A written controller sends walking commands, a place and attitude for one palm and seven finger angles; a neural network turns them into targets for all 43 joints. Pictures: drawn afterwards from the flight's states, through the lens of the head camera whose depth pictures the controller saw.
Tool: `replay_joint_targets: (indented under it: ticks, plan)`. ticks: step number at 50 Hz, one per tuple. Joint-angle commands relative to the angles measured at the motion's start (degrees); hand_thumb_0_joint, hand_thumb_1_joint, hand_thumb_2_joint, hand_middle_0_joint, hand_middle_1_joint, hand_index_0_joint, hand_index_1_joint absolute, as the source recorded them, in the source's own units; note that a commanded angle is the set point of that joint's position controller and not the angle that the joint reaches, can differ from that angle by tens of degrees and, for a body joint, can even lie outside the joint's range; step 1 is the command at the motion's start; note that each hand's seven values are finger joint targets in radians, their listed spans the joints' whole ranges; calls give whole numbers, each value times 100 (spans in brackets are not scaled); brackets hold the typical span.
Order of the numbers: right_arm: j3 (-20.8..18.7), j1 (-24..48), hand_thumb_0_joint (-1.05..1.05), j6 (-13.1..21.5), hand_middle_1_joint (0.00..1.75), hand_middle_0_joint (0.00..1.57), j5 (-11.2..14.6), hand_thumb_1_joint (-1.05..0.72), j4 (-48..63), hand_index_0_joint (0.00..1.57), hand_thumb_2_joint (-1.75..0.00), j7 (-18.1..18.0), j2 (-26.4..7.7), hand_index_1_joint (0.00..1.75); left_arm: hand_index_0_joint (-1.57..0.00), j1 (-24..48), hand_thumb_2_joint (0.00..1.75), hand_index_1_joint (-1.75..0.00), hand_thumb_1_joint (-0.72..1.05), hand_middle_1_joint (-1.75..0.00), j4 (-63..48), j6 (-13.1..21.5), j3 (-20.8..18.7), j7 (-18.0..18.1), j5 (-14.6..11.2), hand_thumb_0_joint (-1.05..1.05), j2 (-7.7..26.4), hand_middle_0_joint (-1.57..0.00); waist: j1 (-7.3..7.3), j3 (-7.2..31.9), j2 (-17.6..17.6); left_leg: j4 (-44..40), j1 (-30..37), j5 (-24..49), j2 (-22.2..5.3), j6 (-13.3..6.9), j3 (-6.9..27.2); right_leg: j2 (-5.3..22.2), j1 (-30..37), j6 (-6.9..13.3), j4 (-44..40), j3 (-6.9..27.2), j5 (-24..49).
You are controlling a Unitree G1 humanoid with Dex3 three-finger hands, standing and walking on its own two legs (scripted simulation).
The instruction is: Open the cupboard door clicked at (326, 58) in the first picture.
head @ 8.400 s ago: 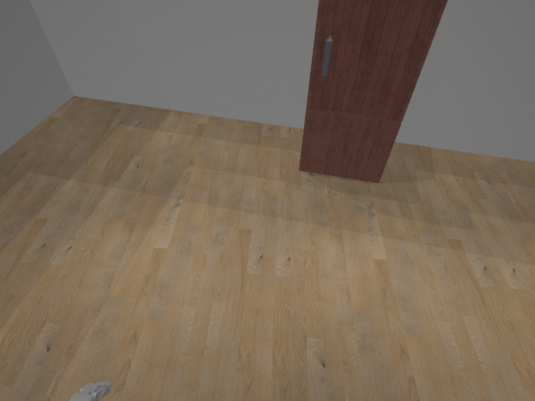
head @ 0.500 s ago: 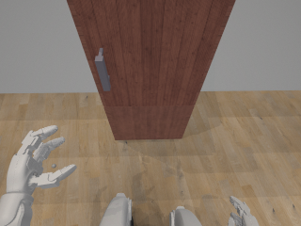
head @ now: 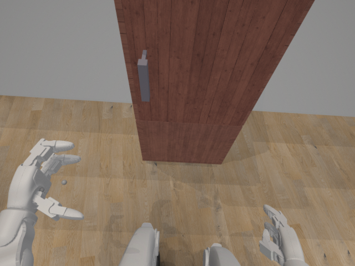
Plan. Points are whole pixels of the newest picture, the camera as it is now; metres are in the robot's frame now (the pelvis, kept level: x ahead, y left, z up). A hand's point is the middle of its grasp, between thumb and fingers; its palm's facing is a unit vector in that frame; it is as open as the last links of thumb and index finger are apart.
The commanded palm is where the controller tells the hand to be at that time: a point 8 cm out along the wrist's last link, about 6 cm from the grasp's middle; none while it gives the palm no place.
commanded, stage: raise the hand with hooked fingers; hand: left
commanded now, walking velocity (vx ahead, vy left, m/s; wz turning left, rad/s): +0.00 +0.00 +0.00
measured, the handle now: (145, 76) +0.59 +0.15 +0.02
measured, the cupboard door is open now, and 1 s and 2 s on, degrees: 0 0 0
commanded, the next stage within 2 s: move the hooked fingers beside the handle in 0.74 s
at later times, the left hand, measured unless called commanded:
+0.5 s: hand (72, 170) +0.29 +0.25 +0.03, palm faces +0.04 -1.00 -0.06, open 14.0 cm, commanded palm +0.27 +0.30 +0.04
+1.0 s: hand (77, 162) +0.31 +0.25 +0.03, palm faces +0.05 -1.00 -0.04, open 14.0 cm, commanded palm +0.30 +0.29 +0.03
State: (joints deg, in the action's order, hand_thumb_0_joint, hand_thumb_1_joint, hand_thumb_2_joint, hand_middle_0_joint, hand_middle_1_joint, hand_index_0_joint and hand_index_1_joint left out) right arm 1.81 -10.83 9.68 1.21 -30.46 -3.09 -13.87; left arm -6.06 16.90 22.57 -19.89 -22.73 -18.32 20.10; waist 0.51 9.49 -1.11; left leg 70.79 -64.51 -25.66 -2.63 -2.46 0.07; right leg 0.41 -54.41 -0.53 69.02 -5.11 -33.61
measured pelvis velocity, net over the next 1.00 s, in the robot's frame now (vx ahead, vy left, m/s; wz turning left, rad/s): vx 0.01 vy -0.02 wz -0.01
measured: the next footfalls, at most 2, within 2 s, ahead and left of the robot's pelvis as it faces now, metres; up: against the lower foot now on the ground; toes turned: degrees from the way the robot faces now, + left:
none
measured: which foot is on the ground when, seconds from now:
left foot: down 0.00-1.00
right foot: down 0.00-1.00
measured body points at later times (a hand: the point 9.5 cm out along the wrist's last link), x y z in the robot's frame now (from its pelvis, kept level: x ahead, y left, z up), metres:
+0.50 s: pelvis +0.00 -0.02 +0.00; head +0.10 +0.00 +0.43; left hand +0.28 +0.30 +0.04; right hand +0.15 -0.28 -0.09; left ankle +0.07 +0.09 -0.63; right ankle +0.00 -0.13 -0.63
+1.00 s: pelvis +0.01 -0.02 -0.01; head +0.11 +0.00 +0.43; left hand +0.30 +0.30 +0.03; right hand +0.18 -0.27 -0.10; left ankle +0.07 +0.09 -0.63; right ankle +0.00 -0.13 -0.63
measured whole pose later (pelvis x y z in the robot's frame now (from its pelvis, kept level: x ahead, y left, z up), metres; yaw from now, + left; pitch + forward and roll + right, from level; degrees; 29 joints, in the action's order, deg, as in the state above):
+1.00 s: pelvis +0.01 -0.02 -0.01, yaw -1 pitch +21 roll -4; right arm 1.0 -12.5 9.2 1.6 -32.9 -3.7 -15.8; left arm 2.9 25.5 23.4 -23.9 -26.7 -19.8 22.0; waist -0.3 9.8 -1.1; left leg 73.7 -67.4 -27.6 -3.9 -0.7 0.9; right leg -1.0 -57.7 1.2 72.5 -5.4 -35.9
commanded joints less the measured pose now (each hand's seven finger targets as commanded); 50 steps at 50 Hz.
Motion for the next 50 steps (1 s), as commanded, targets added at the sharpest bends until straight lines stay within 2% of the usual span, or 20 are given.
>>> replay_joint_targets:
  ticks: [1, 6, 10, 11, 15, 17, 18, 20, 24, 25, 27, 31, 34, 38, 41, 42, 45, 46, 48, 50]
  plan:
    - [-496, -275, 0, 274, 30, 20, 7, -90, 632, 20, -90, -163, -1070, 30, -30, 914, 30, -120, -50, -120, -1187, 428, -665, -176, -177, 0, 1253, -30, -93, 1707, -623, -1250, 2690, 481, 16, 206, 680, -327, -416, 255, -863, 13, 732]
    - [-451, -242, 0, 288, 30, 20, -10, -90, 561, 20, -90, -159, -1031, 30, -30, 1074, 30, -120, -50, -120, -960, 592, -908, -194, -264, 0, 1455, -30, -41, 1661, -780, -1154, 2495, 484, 52, 189, 595, -322, -354, 274, -854, 70, 703]
    - [-451, -312, 0, 268, 30, 20, 21, -90, 536, 20, -90, -166, -1082, 30, -30, 1095, 30, -120, -50, -120, -555, 437, -877, -348, -299, 0, 1483, -30, -72, 1593, -690, -1127, 2266, 322, 56, 149, 543, -325, -326, 261, -896, 100, 626]
    - [-455, -326, 0, 251, 30, 20, 44, -90, 532, 20, -90, -170, -1099, 30, -30, 1088, 30, -120, -50, -120, -426, 361, -888, -408, -308, 0, 1504, -30, -112, 1541, -565, -1100, 2185, 341, 62, 123, 487, -314, -284, 238, -960, 128, 628]
    - [-482, -378, 0, 302, 30, 20, 68, -90, 579, 20, -90, -177, -1112, 30, -30, 1043, 30, -120, -50, -120, -541, 274, -846, -555, -417, 0, 1470, -30, -71, 1721, -527, -1014, 2165, 534, 73, 81, 430, -312, -129, 238, -984, 178, 725]
    - [-510, -394, 0, 322, 30, 20, 71, -90, 568, 20, -90, -159, -1108, 30, -30, 941, 30, -120, -50, -120, -672, 319, -937, -525, -458, 0, 1515, -30, -43, 1829, -486, -936, 2193, 794, 75, 68, 373, -297, -35, 216, -987, 214, 904]
    - [-516, -399, 0, 340, 30, 20, 63, -90, 548, 20, -90, -149, -1106, 30, -30, 981, 30, -120, -50, -120, -826, 380, -972, -479, -445, 0, 1578, -30, -40, 1907, -584, -909, 2256, 894, 61, 72, 377, -298, -63, 218, -943, 207, 967]
    - [-507, -434, 0, 341, 30, 20, 41, -90, 517, 20, -90, -130, -1084, 30, -30, 934, 30, -120, -50, -120, -731, 453, -1079, -367, -442, 0, 1631, -30, -35, 1736, -509, -880, 2099, 851, 70, 75, 370, -318, -81, 226, -925, 219, 928]
    - [-515, -407, 0, 318, 30, 20, 46, -90, 470, 20, -90, -109, -1062, 30, -30, 1000, 30, -120, -50, -120, -584, 510, -1069, -240, -391, 0, 1542, -30, -95, 1658, -426, -785, 1890, 759, 78, 60, 283, -294, -76, 183, -921, 289, 872]
    - [-520, -454, 0, 315, 30, 20, 44, -90, 481, 20, -90, -119, -1070, 30, -30, 1049, 30, -120, -50, -120, -597, 526, -1074, -235, -388, 0, 1563, -30, -100, 1699, -358, -761, 1888, 823, 71, 52, 293, -312, -45, 194, -886, 279, 943]
    - [-521, -440, 0, 302, 30, 20, 50, -90, 475, 20, -90, -109, -1068, 30, -30, 1082, 30, -120, -50, -120, -630, 506, -976, -282, -356, 0, 1508, -30, -124, 1787, -538, -771, 2023, 917, 75, 56, 265, -295, -61, 181, -899, 292, 1056]
    - [-528, -455, 0, 305, 30, 20, 58, -90, 475, 20, -90, -120, -1074, 30, -30, 1008, 30, -120, -50, -120, -740, 476, -990, -397, -391, 0, 1555, -30, -82, 2020, -507, -678, 2116, 1274, 67, 38, 234, -293, 138, 181, -862, 342, 1481]
    - [-519, -416, 0, 276, 30, 20, 59, -90, 478, 20, -90, -108, -1051, 30, -30, 1024, 30, -120, -50, -120, -679, 436, -1016, -403, -427, 0, 1528, -30, -111, 1897, -351, -652, 1978, 1222, 79, 34, 215, -287, 182, 152, -896, 353, 1478]
    - [-501, -396, 0, 248, 30, 20, 60, -90, 481, 20, -90, -97, -1034, 30, -30, 1072, 30, -120, -50, -120, -511, 407, -1035, -374, -423, 0, 1492, -30, -96, 1748, -390, -628, 1888, 1210, 87, 50, 211, -293, 123, 165, -859, 341, 1492]
    - [-500, -412, 0, 230, 30, 20, 56, -90, 503, 20, -90, -102, -1040, 30, -30, 1110, 30, -120, -50, -120, -480, 401, -1023, -389, -415, 0, 1476, -30, -113, 1861, -279, -573, 1876, 1283, 83, 33, 190, -299, 200, 160, -842, 373, 1610]
    - [-509, -400, 0, 222, 30, 20, 64, -90, 508, 20, -90, -100, -1037, 30, -30, 1094, 30, -120, -50, -120, -497, 409, -961, -401, -398, 0, 1430, -30, -116, 1822, -355, -601, 1918, 1252, 86, 41, 185, -294, 165, 157, -866, 375, 1573]
    - [-478, -434, 0, 222, 30, 20, 53, -90, 417, 20, -90, -133, -1064, 30, -30, 1808, 30, -120, -50, -120, -407, 442, -875, -411, -336, 0, 1526, -30, -264, 1681, -416, -503, 1782, 996, 64, 29, 217, -312, -89, 176, -845, 393, 1262]
    - [-485, -428, 0, 219, 30, 20, 48, -90, 366, 20, -90, -154, -1076, 30, -30, 2029, 30, -120, -50, -120, -402, 472, -907, -397, -297, 0, 1575, -30, -284, 1757, -464, -499, 1881, 1033, 53, 32, 234, -307, -168, 178, -816, 380, 1292]
    - [-487, -436, 0, 226, 30, 20, 42, -90, 353, 20, -90, -170, -1081, 30, -30, 2204, 30, -120, -50, -120, -357, 492, -782, -391, -271, 0, 1473, -30, -287, 1843, -495, -540, 1997, 1022, 49, 42, 266, -299, -217, 189, -813, 343, 1237]
    - [-492, -450, 0, 245, 30, 20, 40, -90, 347, 20, -90, -177, -1086, 30, -30, 2344, 30, -120, -50, -120, -392, 491, -721, -379, -237, 0, 1478, -30, -252, 1986, -710, -554, 2183, 1084, 42, 59, 296, -308, -303, 224, -767, 316, 1227]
